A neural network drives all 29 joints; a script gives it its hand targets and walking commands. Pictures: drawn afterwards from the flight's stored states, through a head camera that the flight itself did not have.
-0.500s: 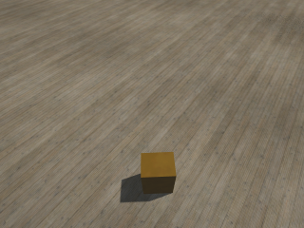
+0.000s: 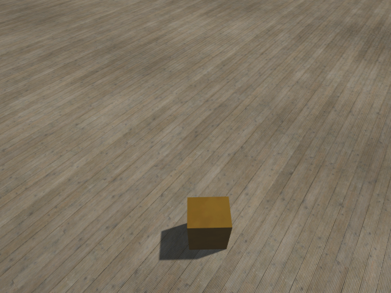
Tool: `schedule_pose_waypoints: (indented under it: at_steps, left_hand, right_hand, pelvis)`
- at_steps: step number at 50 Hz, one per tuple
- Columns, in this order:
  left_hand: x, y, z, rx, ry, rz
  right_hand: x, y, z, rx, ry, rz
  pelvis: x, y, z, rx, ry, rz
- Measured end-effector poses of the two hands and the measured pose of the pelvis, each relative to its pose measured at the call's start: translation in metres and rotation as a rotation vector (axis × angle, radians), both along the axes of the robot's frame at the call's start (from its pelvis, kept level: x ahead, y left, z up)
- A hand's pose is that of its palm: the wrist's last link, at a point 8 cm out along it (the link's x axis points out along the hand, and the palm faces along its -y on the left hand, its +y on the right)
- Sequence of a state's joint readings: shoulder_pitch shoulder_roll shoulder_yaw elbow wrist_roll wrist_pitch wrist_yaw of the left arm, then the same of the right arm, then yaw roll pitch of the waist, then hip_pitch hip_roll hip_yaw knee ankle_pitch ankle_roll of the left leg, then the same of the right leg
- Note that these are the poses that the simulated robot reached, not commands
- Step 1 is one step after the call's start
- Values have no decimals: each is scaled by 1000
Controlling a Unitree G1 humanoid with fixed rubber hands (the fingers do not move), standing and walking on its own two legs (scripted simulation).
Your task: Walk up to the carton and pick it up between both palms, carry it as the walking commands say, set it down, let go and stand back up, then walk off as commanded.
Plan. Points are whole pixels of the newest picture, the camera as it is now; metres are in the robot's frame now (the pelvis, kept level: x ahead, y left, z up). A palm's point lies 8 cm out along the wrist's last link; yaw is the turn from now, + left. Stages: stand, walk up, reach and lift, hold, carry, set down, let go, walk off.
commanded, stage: walk off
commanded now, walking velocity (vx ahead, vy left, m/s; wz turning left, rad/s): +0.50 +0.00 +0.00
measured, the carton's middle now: (207, 224) +0.52 -0.02 -0.64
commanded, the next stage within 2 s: stand in 0.40 s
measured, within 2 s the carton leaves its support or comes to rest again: rests again in 0.92 s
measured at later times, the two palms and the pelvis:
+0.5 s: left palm out of the picture +0.07 +0.17 -0.14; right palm (329, 274) +0.20 -0.29 -0.15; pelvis +0.16 -0.05 -0.01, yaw +0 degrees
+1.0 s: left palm (149, 204) +0.38 +0.17 -0.15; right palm (306, 224) +0.32 -0.27 -0.16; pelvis +0.35 -0.05 -0.01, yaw +1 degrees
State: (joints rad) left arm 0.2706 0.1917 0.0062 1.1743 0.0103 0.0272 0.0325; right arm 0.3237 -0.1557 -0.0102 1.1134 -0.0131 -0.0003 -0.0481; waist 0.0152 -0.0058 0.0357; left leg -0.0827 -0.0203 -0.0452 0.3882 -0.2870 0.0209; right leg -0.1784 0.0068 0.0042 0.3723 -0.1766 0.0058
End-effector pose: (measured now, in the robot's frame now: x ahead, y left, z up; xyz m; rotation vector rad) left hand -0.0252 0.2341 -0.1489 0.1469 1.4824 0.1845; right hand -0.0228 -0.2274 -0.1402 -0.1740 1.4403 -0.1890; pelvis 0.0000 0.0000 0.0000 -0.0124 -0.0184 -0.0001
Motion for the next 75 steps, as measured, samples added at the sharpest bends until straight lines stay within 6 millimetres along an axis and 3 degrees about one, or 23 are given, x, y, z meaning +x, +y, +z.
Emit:
schedule_pose_waypoints:
  at_steps: [5,8,13,16,19,23,27,31,34,37,40,43,45,47,50,59,70,75]
  left_hand:
    - [4,-3,-4,-8,12,-6]
    - [18,-4,-5,-2,6,-23]
    - [75,-15,-4,19,-68,-59]
    - [110,-26,-3,42,-138,-40]
    - [114,-38,1,42,-122,-2]
    - [97,-58,6,9,7,36]
    - [94,-75,12,-26,118,70]
    - [110,-81,9,-47,197,105]
    - [140,-75,-1,-58,220,120]
    - [194,-62,-6,-48,160,101]
    - [269,-46,-5,-20,39,23]
    - [339,-44,-3,1,-85,-34]
    - [373,-48,-2,8,-143,-53]
    - [394,-56,-5,15,-178,-61]
    - [405,-67,-3,16,-169,-61]
    - [431,-76,4,1,-146,-18]
    - [421,-77,-1,-18,-55,18]
    - [419,-73,-3,-19,-38,25]
  right_hand:
    - [-4,2,-3,2,22,-18]
    - [-9,-3,-7,4,53,-49]
    - [-10,-18,-15,26,120,-88]
    - [4,-29,-20,49,164,-75]
    - [57,-42,-17,55,114,-32]
    - [164,-57,-14,46,-62,26]
    - [272,-54,-11,44,-207,85]
    - [365,-34,-14,58,-311,138]
    - [408,-19,-20,61,-342,144]
    - [412,-16,-19,59,-318,101]
    - [394,-19,-16,51,-244,39]
    - [371,-27,-15,33,-141,12]
    - [357,-32,-17,39,-81,0]
    - [347,-38,-22,53,-34,-19]
    - [345,-45,-24,63,6,-49]
    - [371,-43,-11,77,51,-23]
    - [420,-51,-7,26,14,-6]
    - [433,-49,-5,14,-5,-4]
  pelvis:
    - [10,1,-3,4,6,2]
    - [25,-4,-7,7,15,-4]
    - [56,-23,-14,19,38,-8]
    - [79,-36,-19,-6,40,26]
    - [105,-46,-15,13,41,21]
    - [141,-51,-9,25,39,9]
    - [178,-48,-10,28,40,9]
    - [217,-40,-18,25,47,13]
    - [253,-33,-27,27,52,13]
    - [277,-29,-24,27,39,-13]
    - [298,-30,-15,22,29,-11]
    - [312,-34,-10,22,27,-2]
    - [320,-40,-10,27,21,8]
    - [331,-48,-14,41,12,14]
    - [348,-54,-13,25,7,18]
    - [386,-64,-2,12,28,28]
    - [412,-61,-2,0,31,30]
    - [416,-56,-2,0,26,30]
